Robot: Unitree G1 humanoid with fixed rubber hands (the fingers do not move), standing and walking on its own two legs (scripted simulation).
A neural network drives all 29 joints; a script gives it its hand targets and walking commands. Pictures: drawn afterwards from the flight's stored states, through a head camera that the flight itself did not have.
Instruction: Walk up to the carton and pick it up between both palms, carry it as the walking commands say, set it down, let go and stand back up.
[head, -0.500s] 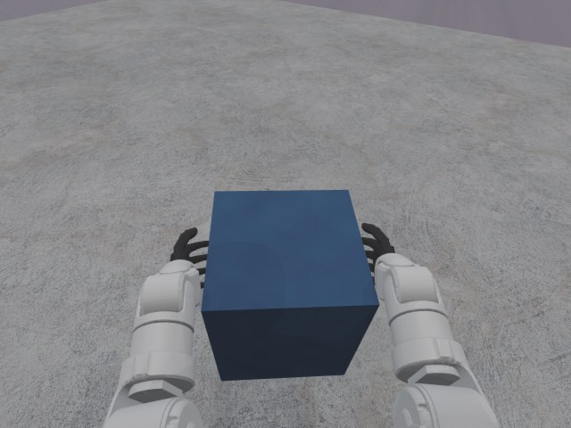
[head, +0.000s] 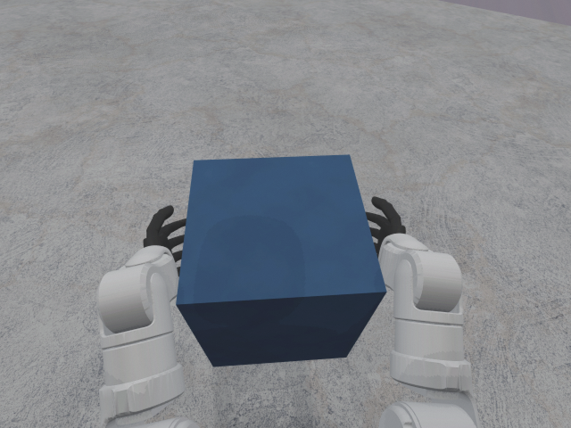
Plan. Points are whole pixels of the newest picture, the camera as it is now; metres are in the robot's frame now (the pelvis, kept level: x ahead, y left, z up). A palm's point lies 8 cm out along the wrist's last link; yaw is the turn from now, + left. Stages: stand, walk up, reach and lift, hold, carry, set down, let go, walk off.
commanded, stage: carry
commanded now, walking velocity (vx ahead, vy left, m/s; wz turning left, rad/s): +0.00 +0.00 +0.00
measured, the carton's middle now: (277, 267) +0.33 +0.02 +0.06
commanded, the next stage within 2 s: none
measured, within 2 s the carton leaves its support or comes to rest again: neither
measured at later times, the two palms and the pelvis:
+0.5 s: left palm (162, 277) +0.29 +0.16 +0.10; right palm (395, 268) +0.30 -0.14 +0.11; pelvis -0.02 +0.00 +0.00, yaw +0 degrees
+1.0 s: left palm (160, 285) +0.27 +0.16 +0.11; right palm (398, 277) +0.29 -0.14 +0.11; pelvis -0.03 +0.00 +0.00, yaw +0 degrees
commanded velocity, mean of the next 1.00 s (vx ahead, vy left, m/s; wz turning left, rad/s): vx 0.00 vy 0.00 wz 0.00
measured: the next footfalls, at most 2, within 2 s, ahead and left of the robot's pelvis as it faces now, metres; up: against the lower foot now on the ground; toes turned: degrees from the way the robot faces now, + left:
none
